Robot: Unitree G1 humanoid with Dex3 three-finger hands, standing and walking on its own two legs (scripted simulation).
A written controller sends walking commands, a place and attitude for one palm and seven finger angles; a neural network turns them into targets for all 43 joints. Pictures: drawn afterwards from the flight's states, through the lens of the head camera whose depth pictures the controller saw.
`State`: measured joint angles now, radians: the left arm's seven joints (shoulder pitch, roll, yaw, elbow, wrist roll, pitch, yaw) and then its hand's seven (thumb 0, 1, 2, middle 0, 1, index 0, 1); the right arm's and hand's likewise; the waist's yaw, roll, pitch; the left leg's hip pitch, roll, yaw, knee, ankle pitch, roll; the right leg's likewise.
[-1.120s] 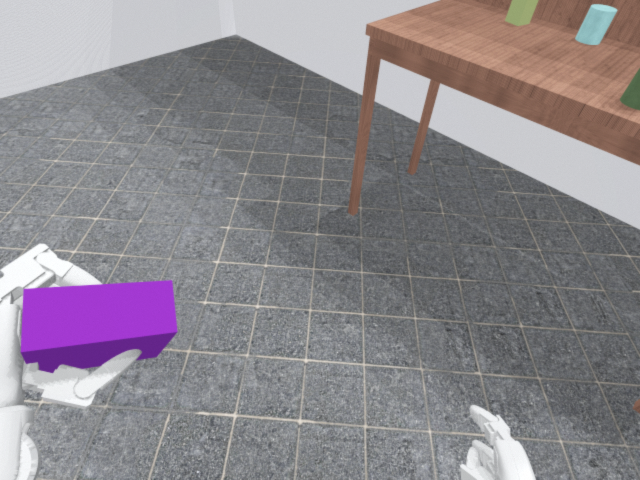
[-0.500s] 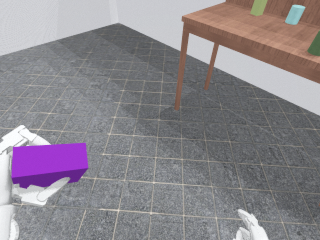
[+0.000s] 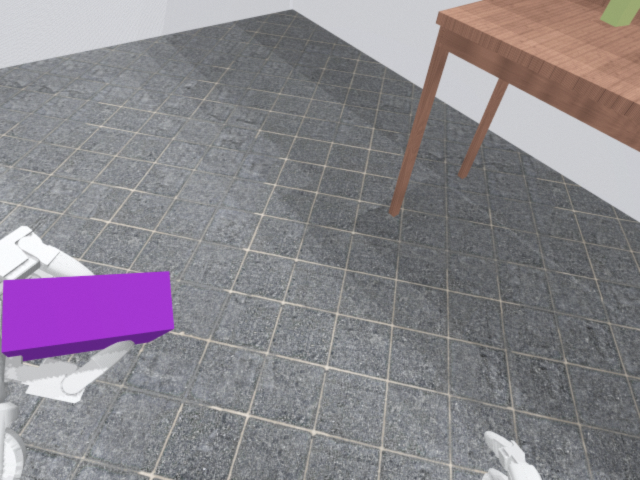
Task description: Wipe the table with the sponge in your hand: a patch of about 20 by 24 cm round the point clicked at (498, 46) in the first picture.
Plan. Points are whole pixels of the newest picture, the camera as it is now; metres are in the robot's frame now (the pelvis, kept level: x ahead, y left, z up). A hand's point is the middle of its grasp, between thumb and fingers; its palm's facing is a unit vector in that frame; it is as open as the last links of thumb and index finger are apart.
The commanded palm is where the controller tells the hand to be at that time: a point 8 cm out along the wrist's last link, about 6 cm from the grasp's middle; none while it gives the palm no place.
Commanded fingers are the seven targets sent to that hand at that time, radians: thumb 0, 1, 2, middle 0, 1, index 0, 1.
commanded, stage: walk to a spot facing it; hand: left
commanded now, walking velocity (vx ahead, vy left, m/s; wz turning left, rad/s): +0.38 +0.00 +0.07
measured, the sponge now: (113, 315) +0.23 +0.21 +0.16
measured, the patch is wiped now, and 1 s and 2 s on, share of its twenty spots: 0.00 0.00 0.00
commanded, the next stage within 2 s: turn to face it in 1.92 s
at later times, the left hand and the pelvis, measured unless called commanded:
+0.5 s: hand (189, 203) +0.36 +0.17 +0.17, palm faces +0.44 -0.78 -0.45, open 9.3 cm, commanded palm +0.29 +0.21 +0.20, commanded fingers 0.00 0.10 1.30 -1.20 -1.60 -1.20 -1.60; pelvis +0.15 -0.07 +0.00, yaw +3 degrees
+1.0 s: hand (177, 118) +0.49 +0.22 +0.19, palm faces +0.57 -0.74 -0.35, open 9.3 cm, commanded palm +0.43 +0.25 +0.20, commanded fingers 0.00 0.10 1.30 -1.20 -1.60 -1.20 -1.60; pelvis +0.31 -0.05 +0.00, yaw +8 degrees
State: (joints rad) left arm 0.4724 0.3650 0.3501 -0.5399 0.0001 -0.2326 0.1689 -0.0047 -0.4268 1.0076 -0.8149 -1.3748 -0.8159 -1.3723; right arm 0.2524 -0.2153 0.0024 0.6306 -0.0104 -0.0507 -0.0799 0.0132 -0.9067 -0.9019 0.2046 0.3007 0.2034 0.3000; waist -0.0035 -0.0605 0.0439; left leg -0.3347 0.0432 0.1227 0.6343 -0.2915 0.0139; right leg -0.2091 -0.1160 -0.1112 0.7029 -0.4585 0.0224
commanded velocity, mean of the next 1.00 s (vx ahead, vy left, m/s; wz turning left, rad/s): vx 0.37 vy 0.00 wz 0.21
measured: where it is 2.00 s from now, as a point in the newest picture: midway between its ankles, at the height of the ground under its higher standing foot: (325, 350)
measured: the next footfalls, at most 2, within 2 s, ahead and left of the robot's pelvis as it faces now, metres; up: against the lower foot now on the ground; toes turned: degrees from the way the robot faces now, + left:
right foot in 0.36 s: +0.25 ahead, -0.14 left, +0.00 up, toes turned -10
left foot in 0.96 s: +0.38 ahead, +0.07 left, +0.00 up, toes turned +19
